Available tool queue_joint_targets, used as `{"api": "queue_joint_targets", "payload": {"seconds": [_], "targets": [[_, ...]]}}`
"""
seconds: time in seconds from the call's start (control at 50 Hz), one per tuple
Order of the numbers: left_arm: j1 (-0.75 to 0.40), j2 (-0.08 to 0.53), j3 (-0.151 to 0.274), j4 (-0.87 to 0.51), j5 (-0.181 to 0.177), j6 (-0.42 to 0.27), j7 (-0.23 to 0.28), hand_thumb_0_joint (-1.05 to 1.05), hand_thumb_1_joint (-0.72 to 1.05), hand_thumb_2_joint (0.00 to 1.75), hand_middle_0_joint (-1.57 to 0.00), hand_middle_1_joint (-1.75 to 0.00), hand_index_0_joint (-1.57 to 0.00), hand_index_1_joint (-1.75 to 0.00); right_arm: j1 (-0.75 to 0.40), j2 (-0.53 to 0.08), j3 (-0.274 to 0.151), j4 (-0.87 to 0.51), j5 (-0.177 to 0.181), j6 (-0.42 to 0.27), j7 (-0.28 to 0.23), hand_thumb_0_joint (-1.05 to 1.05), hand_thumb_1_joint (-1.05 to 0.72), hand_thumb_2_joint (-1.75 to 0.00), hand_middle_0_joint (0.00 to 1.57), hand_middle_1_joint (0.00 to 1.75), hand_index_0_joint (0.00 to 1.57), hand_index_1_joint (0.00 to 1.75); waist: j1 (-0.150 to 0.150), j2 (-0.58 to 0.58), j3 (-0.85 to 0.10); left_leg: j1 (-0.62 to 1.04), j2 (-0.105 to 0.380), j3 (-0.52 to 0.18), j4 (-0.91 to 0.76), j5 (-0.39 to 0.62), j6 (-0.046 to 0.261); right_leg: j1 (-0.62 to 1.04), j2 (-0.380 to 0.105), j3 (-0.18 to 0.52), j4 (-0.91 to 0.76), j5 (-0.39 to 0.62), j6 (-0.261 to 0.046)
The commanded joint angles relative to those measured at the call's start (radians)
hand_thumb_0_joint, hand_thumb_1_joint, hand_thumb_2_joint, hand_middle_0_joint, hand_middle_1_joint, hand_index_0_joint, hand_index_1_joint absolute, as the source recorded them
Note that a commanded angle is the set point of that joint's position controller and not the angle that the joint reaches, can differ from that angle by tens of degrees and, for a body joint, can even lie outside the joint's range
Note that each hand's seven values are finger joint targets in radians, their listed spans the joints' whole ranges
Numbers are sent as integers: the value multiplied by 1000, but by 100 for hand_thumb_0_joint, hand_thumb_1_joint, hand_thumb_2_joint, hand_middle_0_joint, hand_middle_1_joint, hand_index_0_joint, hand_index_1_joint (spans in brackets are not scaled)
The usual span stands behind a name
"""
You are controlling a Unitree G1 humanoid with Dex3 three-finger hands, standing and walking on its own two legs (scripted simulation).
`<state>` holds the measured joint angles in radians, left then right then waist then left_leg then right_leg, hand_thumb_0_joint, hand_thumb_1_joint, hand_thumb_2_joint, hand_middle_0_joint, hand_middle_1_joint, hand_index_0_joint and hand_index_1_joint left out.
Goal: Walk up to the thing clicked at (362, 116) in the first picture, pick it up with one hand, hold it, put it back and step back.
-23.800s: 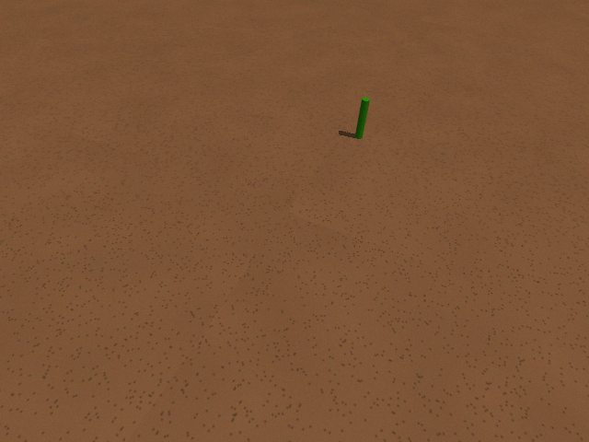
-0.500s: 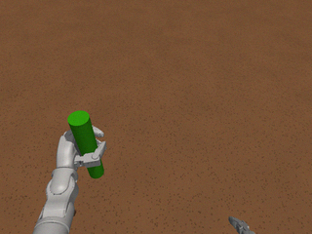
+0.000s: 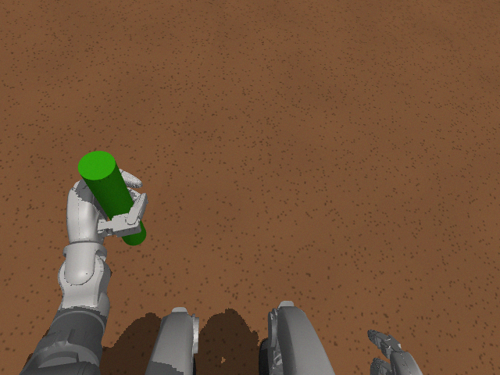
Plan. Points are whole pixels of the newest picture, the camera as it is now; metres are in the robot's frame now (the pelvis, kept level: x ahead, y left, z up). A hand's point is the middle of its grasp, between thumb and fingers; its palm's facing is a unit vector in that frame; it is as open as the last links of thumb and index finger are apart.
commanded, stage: crouch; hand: left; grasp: from the side
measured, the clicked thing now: (119, 207) +0.39 +0.19 -0.03
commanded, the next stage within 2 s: lower in 1.32 s
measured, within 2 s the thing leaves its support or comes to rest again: neither
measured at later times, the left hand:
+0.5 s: hand (143, 238) +0.40 +0.20 -0.24, palm faces +0.19 -0.98 -0.04, open 5.7 cm
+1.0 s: hand (150, 243) +0.42 +0.21 -0.34, palm faces +0.15 -0.99 -0.04, open 5.7 cm
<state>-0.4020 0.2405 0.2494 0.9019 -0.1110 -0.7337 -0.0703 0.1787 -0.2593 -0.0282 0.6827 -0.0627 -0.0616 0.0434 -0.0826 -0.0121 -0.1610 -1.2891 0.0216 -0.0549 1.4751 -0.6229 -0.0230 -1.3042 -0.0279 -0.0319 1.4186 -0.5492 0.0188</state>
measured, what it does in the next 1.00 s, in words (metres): lowers itself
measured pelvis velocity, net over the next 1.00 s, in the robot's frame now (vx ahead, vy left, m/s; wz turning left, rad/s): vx -0.06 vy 0.01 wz -0.07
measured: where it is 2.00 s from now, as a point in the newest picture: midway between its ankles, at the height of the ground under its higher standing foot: outside the picture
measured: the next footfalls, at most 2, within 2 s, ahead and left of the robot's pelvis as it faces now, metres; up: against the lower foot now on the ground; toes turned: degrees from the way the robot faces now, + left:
none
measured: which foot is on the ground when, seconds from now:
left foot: down 0.00-1.00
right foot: down 0.00-1.00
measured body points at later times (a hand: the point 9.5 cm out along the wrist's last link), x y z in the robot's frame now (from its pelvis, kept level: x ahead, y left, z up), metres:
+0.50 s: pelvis -0.05 +0.00 -0.19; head +0.15 +0.04 +0.21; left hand +0.39 +0.25 -0.23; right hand +0.05 -0.27 -0.32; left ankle +0.03 +0.13 -0.58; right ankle +0.06 -0.13 -0.58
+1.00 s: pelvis -0.06 +0.01 -0.28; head +0.16 +0.07 +0.11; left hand +0.41 +0.26 -0.33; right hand +0.01 -0.27 -0.38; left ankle +0.03 +0.13 -0.58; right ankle +0.06 -0.13 -0.58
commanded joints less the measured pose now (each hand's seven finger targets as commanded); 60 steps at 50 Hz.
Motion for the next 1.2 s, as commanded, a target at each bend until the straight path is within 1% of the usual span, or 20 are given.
{"api": "queue_joint_targets", "payload": {"seconds": [0.0,0.04,0.06,0.14,0.18,0.22,0.28,0.36,0.48,0.56,0.62,0.64,0.72,0.74,0.78,0.8,0.88,0.92,1.0,1.18], "targets": [[-407,208,85,-235,-29,-135,-3,0,44,121,-128,-131,-128,-132,53,-171,-45,-79,-3,-15,3,0,-90,-91,20,30,20,30,16,154,-594,191,-31,-5,-71,304,19,114,28,0,2,234,-59],[-398,175,70,-177,-34,-127,-14,0,47,123,-129,-132,-128,-133,58,-174,-45,-73,-5,-3,4,0,-90,-91,20,30,20,30,4,141,-608,139,-33,-7,-23,303,20,67,29,-6,51,234,-61],[-434,214,99,-221,-37,-131,-12,0,51,124,-130,-133,-129,-134,57,-178,-44,-79,-6,-2,5,0,-90,-91,20,30,20,30,13,139,-656,119,-34,-2,8,332,22,85,27,1,75,266,-58],[-429,157,70,-78,-31,-124,-29,0,53,126,-132,-136,-132,-136,76,-188,-45,-41,-11,7,16,0,-91,-91,20,30,20,30,-33,83,-645,4,-39,-9,121,322,31,-33,28,-13,168,264,-56],[-457,216,119,-75,-20,-137,-28,0,52,127,-133,-137,-133,-138,80,-192,-46,-30,-18,7,22,0,-90,-91,20,30,20,30,-21,68,-663,-66,-42,-3,178,312,36,-59,26,-11,219,266,-55],[-489,218,124,-30,-11,-149,-32,0,54,127,-131,-137,-131,-137,69,-188,-39,-27,-26,11,26,0,-90,-91,20,30,20,30,-36,62,-643,-140,-45,4,228,254,39,-107,24,-6,256,218,-51],[-569,329,199,-64,19,-180,-11,0,54,131,-131,-139,-131,-140,66,-187,-30,-20,-38,18,31,0,-90,-91,20,30,20,30,-22,96,-673,-208,-47,17,279,193,35,-149,21,0,307,158,-52],[-656,387,239,-91,25,-201,0,0,51,133,-132,-140,-132,-142,56,-191,-17,-15,-46,26,35,0,-91,-91,20,30,20,30,-33,147,-710,-261,-47,28,338,121,30,-208,21,1,374,92,-51],[-713,365,189,28,47,-176,-23,0,50,127,-130,-135,-129,-137,57,-207,-3,13,-51,29,38,0,-92,-91,20,30,20,30,-85,205,-654,-332,-44,36,410,19,25,-342,17,-30,459,22,-50],[-696,378,207,65,52,-156,-33,0,47,125,-131,-134,-130,-136,54,-224,2,14,-58,35,42,0,-92,-91,20,30,20,30,-77,220,-624,-381,-48,37,447,-19,26,-411,14,-51,513,-7,-50],[-706,377,216,78,37,-146,-34,0,47,127,-132,-137,-132,-138,53,-236,15,12,-60,38,45,0,-91,-91,20,30,20,30,-99,183,-591,-453,-52,32,492,-30,33,-417,14,-61,539,-12,-44],[-699,412,248,71,35,-146,-25,0,48,127,-133,-137,-133,-138,58,-242,17,10,-60,41,45,0,-91,-91,20,30,20,30,-87,167,-610,-467,-53,33,508,-13,34,-401,16,-63,550,3,-43],[-733,449,263,64,49,-155,-19,0,54,129,-133,-138,-133,-138,46,-253,31,5,-67,44,47,0,-91,-91,20,30,20,30,-108,153,-574,-517,-52,24,550,-21,38,-429,18,-69,583,6,-39],[-740,422,237,74,52,-158,-17,0,54,129,-132,-138,-132,-138,42,-247,38,14,-69,46,48,0,-91,-91,20,30,20,30,-119,165,-541,-538,-51,21,552,-39,38,-447,19,-71,590,-9,-40],[-739,478,274,63,55,-169,-6,0,54,128,-132,-137,-132,-137,35,-257,45,8,-75,48,49,0,-91,-91,20,30,20,30,-109,161,-540,-565,-50,19,567,-64,40,-444,23,-73,598,-30,-38],[-717,452,265,88,55,-170,-5,0,57,129,-131,-136,-131,-137,48,-259,49,20,-77,50,52,0,-91,-91,20,30,20,30,-109,169,-531,-543,-48,16,571,-47,35,-455,22,-75,606,-16,-39],[-724,494,273,21,79,-174,0,0,57,127,-130,-135,-130,-136,39,-283,56,-6,-94,60,53,0,-91,-91,20,30,20,30,-105,283,-611,-445,-41,-1,582,49,15,-483,22,-92,666,64,-51],[-725,486,257,29,87,-174,-5,0,58,127,-130,-134,-129,-135,45,-290,63,3,-101,64,56,0,-92,-91,20,30,20,30,-124,305,-605,-438,-39,-5,601,93,12,-487,23,-96,684,103,-53],[-720,456,238,37,84,-164,-6,0,54,126,-132,-135,-131,-136,34,-302,73,-4,-106,73,63,0,-92,-91,20,30,20,30,-138,309,-524,-469,-36,-29,597,43,10,-553,21,-113,698,70,-54],[-686,486,251,59,66,-171,-8,0,55,129,-132,-138,-132,-139,25,-319,99,-9,-118,83,73,0,-91,-91,20,30,20,30,-160,248,-493,-546,-38,-31,674,45,23,-512,31,-117,706,80,-42]]}}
